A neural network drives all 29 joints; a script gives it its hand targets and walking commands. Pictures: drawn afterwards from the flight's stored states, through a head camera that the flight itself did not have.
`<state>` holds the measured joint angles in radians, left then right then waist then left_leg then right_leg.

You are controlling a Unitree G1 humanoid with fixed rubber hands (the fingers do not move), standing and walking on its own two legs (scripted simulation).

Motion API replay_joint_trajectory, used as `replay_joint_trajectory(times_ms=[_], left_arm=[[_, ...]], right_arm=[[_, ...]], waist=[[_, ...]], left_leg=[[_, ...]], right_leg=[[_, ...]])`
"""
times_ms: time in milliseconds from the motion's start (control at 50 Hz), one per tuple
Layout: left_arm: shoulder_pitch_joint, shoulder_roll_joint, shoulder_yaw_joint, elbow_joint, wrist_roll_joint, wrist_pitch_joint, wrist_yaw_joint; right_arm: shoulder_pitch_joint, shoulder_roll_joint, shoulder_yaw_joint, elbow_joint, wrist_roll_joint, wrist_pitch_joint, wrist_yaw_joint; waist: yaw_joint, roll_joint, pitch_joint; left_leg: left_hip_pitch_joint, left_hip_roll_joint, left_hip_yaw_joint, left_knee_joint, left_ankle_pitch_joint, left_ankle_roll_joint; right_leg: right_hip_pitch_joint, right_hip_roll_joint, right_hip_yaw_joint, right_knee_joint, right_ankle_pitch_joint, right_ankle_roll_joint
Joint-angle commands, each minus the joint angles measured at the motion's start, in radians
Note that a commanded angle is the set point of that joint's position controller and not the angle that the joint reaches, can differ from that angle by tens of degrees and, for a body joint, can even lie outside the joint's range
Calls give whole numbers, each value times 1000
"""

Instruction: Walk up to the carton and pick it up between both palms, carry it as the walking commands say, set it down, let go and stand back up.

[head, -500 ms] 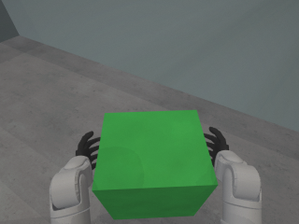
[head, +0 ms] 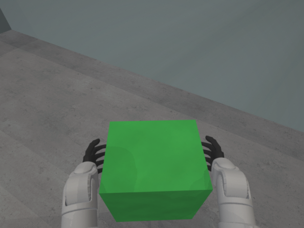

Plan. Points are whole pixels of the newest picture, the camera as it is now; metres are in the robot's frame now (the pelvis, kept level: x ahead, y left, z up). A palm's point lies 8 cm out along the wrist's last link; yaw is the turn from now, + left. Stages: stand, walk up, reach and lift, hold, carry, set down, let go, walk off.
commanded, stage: hold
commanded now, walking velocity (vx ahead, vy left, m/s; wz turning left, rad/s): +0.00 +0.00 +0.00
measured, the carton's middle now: (153, 173) +0.28 +0.01 -0.05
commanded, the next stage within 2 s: set down in 0.04 s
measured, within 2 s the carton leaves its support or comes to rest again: neither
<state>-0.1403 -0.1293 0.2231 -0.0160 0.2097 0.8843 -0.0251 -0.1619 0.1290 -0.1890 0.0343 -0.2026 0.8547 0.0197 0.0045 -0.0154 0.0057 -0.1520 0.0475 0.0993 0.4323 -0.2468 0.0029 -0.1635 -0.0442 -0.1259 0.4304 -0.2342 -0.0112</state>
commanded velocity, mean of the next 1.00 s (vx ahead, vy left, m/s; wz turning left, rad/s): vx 0.00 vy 0.00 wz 0.00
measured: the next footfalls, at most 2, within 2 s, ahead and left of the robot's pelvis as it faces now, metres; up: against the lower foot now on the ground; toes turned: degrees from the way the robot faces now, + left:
none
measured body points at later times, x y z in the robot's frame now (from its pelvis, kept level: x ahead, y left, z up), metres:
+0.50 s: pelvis -0.04 +0.02 +0.00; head -0.05 +0.01 +0.45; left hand +0.27 +0.19 +0.01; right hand +0.29 -0.15 +0.01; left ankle -0.01 +0.14 -0.74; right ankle +0.00 -0.11 -0.74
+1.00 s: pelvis -0.05 +0.01 -0.04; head +0.08 +0.00 +0.39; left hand +0.30 +0.18 -0.09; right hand +0.31 -0.15 -0.10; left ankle -0.01 +0.14 -0.74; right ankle +0.00 -0.11 -0.74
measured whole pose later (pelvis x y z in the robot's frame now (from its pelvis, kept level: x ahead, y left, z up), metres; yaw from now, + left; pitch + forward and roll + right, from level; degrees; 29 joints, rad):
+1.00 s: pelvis -0.05 +0.01 -0.04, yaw -3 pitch +18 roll +0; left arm -0.43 -0.14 0.45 0.43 0.30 0.35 -0.06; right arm -0.47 0.14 -0.39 0.48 -0.32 0.34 0.05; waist 0.05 0.00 -0.03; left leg -0.78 -0.01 -0.04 0.75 -0.29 -0.02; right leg -0.82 0.00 0.00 0.73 -0.23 -0.01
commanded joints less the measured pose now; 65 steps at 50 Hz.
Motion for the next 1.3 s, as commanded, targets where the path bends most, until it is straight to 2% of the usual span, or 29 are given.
replay_joint_trajectory(times_ms=[0, 20, 40, 60, 80, 100, 120, 140, 180, 220, 240, 280, 340, 420, 480, 580, 660, 820, 1040, 1280], left_arm=[[-188, -599, -569, -161, -207, -211, -111], [-268, -588, -625, -233, -248, -229, -120], [-260, -550, -528, -177, -232, -195, -110], [-248, -558, -589, -199, -238, -206, -112], [-248, -570, -632, -228, -248, -228, -117], [-262, -564, -647, -238, -258, -245, -122], [-285, -554, -622, -186, -253, -253, -130], [-306, -539, -580, -126, -234, -260, -131], [-291, -545, -535, -6, -200, -258, -136], [-351, -588, -493, 105, -182, -258, -152], [-402, -619, -477, 153, -170, -260, -163], [-527, -709, -469, 230, -161, -272, -189], [-669, -818, -449, 314, -156, -293, -226], [-722, -850, -344, 444, -87, -317, -250], [-703, -844, -271, 489, -44, -332, -254], [-670, -789, -216, 480, 1, -381, -251], [-674, -768, -235, 456, -3, -440, -253], [-726, -797, -324, 463, -53, -535, -279], [-790, -862, -340, 490, -63, -559, -290], [-887, -888, -353, 486, -93, -548, -304]], right_arm=[[-176, 621, 587, -122, 243, -195, 105], [-226, 647, 655, -216, 281, -209, 102], [-323, 609, 659, -162, 277, -218, 136], [-273, 602, 669, -162, 270, -241, 151], [-264, 605, 691, -187, 269, -263, 159], [-260, 596, 694, -181, 267, -276, 161], [-297, 601, 681, -132, 251, -284, 164], [-324, 582, 650, -76, 234, -285, 170], [-323, 587, 610, 5, 200, -282, 167], [-374, 627, 552, 112, 166, -283, 170], [-420, 665, 535, 154, 157, -285, 180], [-523, 748, 510, 219, 145, -297, 211], [-661, 812, 451, 315, 125, -321, 256], [-732, 823, 316, 479, 64, -342, 295], [-731, 820, 241, 540, 26, -349, 302], [-686, 810, 186, 561, -6, -375, 289], [-681, 812, 211, 535, -3, -424, 271], [-708, 851, 309, 491, 23, -517, 245], [-768, 858, 323, 515, 22, -540, 279], [-873, 889, 353, 528, 45, -526, 296]], waist=[[18, 12, -260], [33, 21, -337], [178, 145, -384], [133, 136, -376], [124, 136, -386], [112, 125, -388], [119, 60, -331], [140, 38, -247], [124, 16, -177], [102, -12, -129], [109, -11, -107], [105, 14, -117], [90, 59, -184], [80, 57, -156], [78, 43, -150], [82, 21, -198], [80, 9, -304], [50, -10, -527], [42, 13, -696], [58, -13, -856]], left_leg=[[54, -116, -177, -62, 456, 40], [54, -125, -178, -59, 493, 43], [86, -130, -167, -42, 624, -32], [134, -128, -164, -45, 668, -50], [169, -133, -161, -55, 699, -60], [155, -133, -157, -65, 678, -66], [127, -144, -132, -84, 452, -54], [93, -144, -120, -107, 314, -38], [53, -137, -132, -121, 240, -16], [44, -129, -138, -123, 129, 0], [21, -124, -135, -129, 56, 9], [-42, -111, -138, -138, -44, 27], [-76, -100, -148, -143, -101, 31], [-123, -99, -142, -134, -143, 29], [-148, -103, -139, -109, -99, 27], [-178, -121, -138, -26, 47, 15], [-242, -136, -138, 54, 123, 12], [-412, -164, -139, 183, 193, 13], [-572, -172, -122, 324, 195, -6], [-777, -180, -95, 489, 128, -13]], right_leg=[[277, 101, 231, -47, 658, -26], [313, 104, 233, -50, 709, -22], [309, 93, 235, -27, 750, -25], [309, 108, 233, -37, 718, -27], [309, 124, 228, -44, 672, -24], [320, 131, 228, -49, 641, -24], [282, 128, 223, -68, 499, -28], [227, 129, 222, -78, 381, -29], [198, 131, 222, -80, 280, -30], [149, 138, 215, -94, 136, -25], [129, 142, 212, -97, 59, -26], [142, 152, 208, -74, -4, -30], [160, 156, 201, -38, -18, -38], [115, 148, 192, -31, -54, -42], [91, 138, 194, -32, -33, -43], [17, 122, 201, -5, 56, -43], [-28, 119, 201, 64, 151, -34], [-92, 129, 193, 200, 305, -21], [-373, 155, 154, 348, 233, -23], [-583, 167, 147, 510, 155, -20]])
